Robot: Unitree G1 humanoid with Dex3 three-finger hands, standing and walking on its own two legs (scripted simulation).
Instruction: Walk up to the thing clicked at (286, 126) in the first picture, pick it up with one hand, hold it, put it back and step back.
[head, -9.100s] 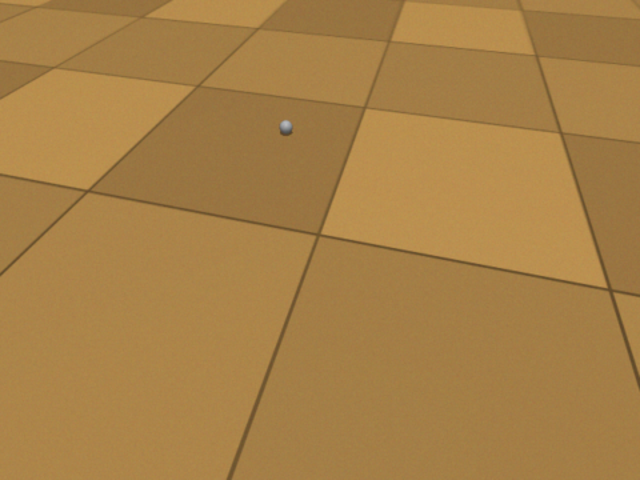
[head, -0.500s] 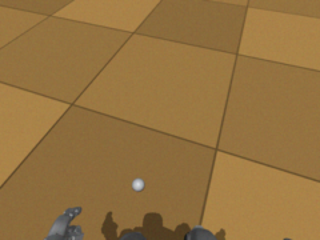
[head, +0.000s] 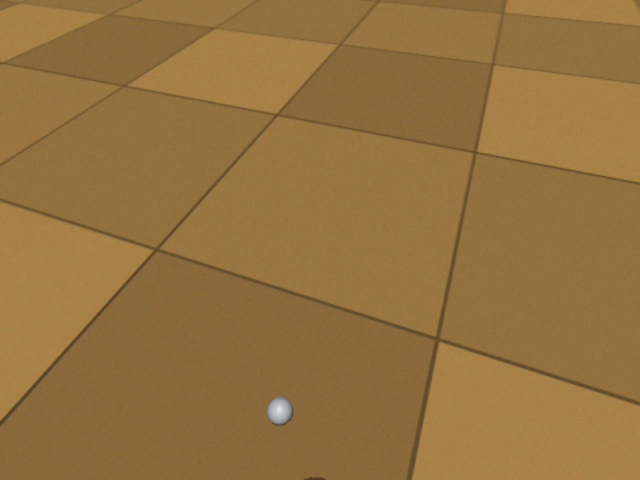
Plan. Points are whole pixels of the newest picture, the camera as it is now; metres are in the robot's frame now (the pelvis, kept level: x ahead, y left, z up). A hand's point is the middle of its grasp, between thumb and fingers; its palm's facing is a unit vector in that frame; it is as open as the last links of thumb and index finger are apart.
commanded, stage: walk up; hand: left
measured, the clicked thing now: (279, 410) +0.46 +0.19 -0.73
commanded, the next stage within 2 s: none
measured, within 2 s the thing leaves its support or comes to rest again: neither
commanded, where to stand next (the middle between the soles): +0.08 -0.03 m, yaw -3 degrees
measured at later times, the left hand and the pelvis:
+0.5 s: hand out of the picture +0.03 +0.27 -0.17, palm faces -0.05 -0.93 -0.37, open 7.4 cm; pelvis -0.05 -0.01 -0.03, yaw -3 degrees
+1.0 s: hand out of the picture +0.00 +0.29 -0.16, palm faces +0.00 -0.93 -0.37, open 7.4 cm; pelvis +0.00 +0.01 -0.01, yaw +1 degrees
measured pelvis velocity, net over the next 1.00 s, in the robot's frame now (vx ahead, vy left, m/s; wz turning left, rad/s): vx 0.00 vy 0.01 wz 0.02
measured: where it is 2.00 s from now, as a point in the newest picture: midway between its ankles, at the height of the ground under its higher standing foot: outside the picture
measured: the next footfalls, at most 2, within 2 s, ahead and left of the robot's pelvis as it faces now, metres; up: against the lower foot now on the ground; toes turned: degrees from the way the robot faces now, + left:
left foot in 0.18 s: +0.17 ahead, +0.13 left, +0.00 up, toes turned +1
right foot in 0.46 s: -0.05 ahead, -0.12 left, +0.00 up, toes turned -3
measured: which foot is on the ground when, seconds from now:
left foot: up 0.00-0.16, down 0.18-0.50, up 0.52-0.86, down 0.88-1.00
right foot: down 0.00-0.20, up 0.22-0.44, down 0.46-0.90, up 0.92-1.00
